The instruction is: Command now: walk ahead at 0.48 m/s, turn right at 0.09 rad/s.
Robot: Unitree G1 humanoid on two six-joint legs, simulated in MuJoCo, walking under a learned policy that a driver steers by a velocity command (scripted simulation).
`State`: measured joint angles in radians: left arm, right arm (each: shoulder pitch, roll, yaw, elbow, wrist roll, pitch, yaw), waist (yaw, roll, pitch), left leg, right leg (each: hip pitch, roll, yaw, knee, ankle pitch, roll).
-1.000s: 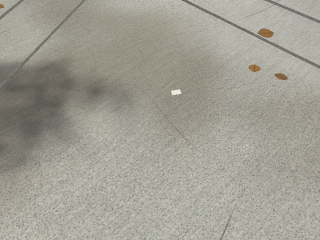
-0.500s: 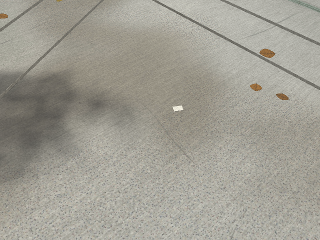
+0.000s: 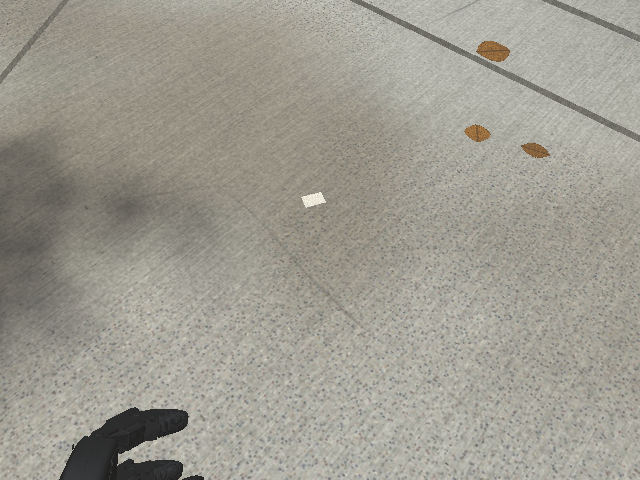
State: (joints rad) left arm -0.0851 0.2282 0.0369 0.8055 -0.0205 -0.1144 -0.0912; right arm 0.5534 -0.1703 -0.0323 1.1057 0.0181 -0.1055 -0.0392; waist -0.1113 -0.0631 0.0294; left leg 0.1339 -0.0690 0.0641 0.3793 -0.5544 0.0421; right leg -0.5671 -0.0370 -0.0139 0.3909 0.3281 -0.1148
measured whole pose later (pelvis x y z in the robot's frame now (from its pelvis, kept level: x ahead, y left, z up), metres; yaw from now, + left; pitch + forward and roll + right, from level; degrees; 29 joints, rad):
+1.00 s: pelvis +0.59 -0.09 -0.06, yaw -29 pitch +2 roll +2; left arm 0.04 0.23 0.05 0.71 -0.02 -0.04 -0.05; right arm 0.38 -0.28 -0.08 0.92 0.03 -0.08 0.00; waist -0.10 -0.02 0.03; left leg 0.07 0.04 0.21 0.27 -0.36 -0.04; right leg -0.55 -0.06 -0.02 0.59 -0.12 -0.07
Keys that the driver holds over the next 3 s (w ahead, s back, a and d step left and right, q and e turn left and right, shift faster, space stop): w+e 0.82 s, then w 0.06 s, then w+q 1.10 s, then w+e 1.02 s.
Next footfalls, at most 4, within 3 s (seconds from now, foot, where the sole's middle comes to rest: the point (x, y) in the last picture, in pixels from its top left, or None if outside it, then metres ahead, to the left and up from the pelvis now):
0.08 right None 0.24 -0.10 -0.83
0.50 left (256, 442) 0.56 0.07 -0.83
1.04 right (410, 373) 0.68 -0.29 -0.83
1.58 left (334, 250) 1.06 -0.16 -0.83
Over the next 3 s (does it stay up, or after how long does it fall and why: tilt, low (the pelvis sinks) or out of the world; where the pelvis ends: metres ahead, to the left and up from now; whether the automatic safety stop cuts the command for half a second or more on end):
stays up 1.62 -0.31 -0.07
